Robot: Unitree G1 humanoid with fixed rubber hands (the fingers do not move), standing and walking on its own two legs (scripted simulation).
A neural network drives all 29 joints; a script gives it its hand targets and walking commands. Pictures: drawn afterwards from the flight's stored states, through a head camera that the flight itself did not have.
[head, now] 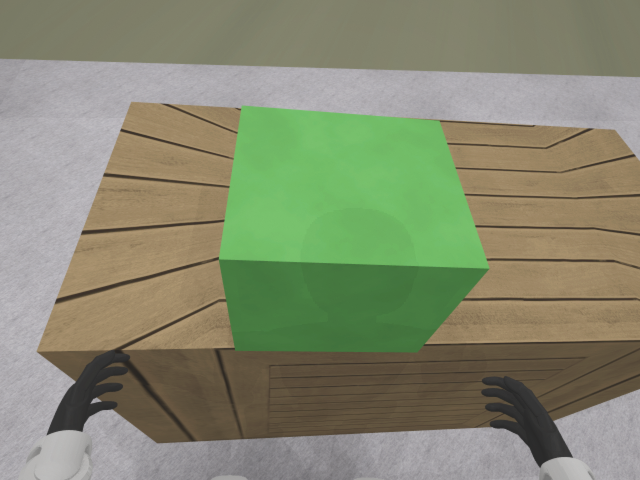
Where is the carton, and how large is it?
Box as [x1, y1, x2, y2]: [219, 105, 489, 352]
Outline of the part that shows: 242,105 219,254 219,263 235,350 416,352 489,268 439,121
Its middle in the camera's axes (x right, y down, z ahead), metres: +0.02 +0.00 +0.53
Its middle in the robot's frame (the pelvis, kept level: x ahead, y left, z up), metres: +0.40 -0.02 +0.04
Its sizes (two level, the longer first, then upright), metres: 0.261 0.233 0.231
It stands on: a pedestal, 0.70 m high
